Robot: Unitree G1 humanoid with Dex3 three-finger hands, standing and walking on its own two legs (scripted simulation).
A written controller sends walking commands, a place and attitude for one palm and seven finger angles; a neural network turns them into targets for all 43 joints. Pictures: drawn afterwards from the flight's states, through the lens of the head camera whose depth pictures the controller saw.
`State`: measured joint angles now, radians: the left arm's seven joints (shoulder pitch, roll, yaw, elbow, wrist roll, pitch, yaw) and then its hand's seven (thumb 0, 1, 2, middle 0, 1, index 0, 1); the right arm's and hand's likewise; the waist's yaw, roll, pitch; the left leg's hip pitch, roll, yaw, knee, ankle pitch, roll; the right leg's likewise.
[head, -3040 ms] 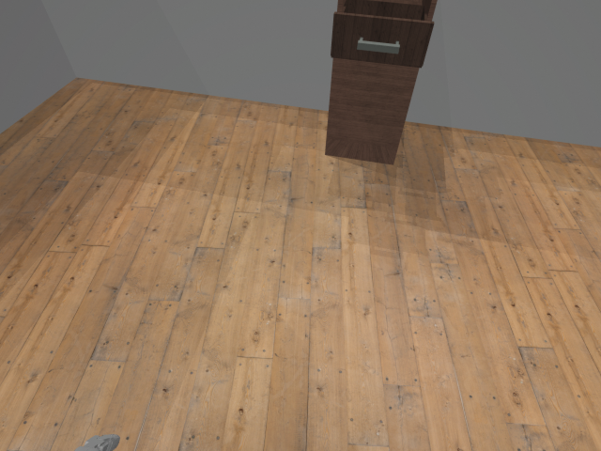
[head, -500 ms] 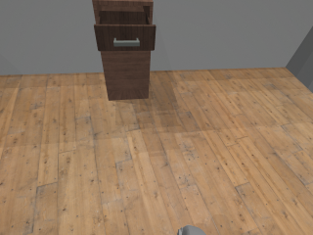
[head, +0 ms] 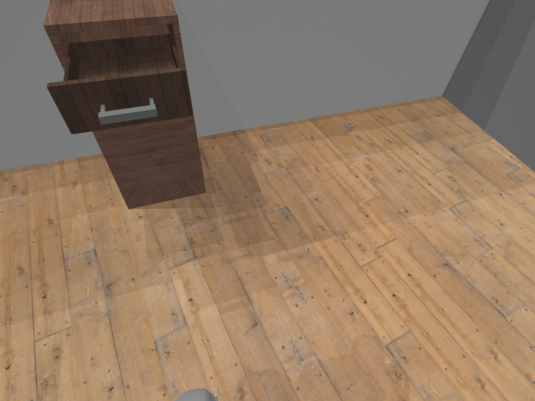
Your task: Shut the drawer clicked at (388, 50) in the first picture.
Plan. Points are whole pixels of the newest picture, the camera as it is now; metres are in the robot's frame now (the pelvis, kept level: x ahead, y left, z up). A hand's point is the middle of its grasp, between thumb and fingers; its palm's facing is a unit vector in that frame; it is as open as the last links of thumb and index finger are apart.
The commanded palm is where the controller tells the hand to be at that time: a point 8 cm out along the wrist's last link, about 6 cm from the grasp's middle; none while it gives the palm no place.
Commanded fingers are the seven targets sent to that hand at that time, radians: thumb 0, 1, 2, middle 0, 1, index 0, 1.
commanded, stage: walk to a spot facing it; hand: left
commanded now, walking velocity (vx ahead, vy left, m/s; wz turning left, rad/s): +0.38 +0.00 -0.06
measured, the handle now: (128, 109) +0.79 +0.38 -0.03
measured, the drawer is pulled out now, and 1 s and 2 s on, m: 0.30 0.30 0.30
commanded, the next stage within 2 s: turn to face it in 0.42 s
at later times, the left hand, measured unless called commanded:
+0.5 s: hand (160, 329) +0.28 +0.21 -0.17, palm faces -0.10 -0.98 -0.17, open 7.3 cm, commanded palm none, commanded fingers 0.00 0.90 0.90 -0.20 -0.30 -0.20 -0.30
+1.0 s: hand (199, 253) +0.45 +0.16 -0.17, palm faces +0.05 -0.99 -0.15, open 7.3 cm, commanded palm none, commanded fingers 0.00 0.90 0.90 -0.20 -0.30 -0.20 -0.30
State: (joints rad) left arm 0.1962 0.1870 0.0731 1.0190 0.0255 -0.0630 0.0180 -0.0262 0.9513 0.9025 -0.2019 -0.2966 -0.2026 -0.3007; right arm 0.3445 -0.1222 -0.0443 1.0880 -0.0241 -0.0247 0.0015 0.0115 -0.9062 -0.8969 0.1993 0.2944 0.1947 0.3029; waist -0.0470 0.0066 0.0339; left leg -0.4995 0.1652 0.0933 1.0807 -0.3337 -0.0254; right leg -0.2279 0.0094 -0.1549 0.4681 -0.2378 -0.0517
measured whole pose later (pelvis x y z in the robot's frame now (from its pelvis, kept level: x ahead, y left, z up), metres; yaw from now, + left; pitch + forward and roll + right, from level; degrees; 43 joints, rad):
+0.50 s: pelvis +0.22 +0.03 +0.01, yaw -9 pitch +0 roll +0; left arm 0.23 0.18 0.08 1.04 0.04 0.03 -0.03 0.02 0.93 0.90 -0.20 -0.30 -0.20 -0.30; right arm 0.37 -0.09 -0.02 1.09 -0.03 -0.07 -0.01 0.01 -0.90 -0.90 0.20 0.29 0.20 0.30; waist 0.00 -0.02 0.06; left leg -0.02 0.09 0.33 0.36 -0.32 -0.02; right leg -0.57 -0.11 -0.10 0.88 -0.21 0.00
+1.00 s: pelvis +0.34 -0.01 -0.01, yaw +2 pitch -1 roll -2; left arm 0.12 0.16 0.05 0.95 0.03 0.01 0.02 0.00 0.91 0.90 -0.20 -0.30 -0.20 -0.30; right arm 0.21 -0.19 -0.06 0.97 -0.02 0.03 0.01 0.01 -0.91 -0.90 0.20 0.29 0.19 0.30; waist -0.02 -0.03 0.04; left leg -0.40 0.10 0.14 0.79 -0.38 -0.04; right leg -0.27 -0.13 -0.35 0.58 -0.27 -0.02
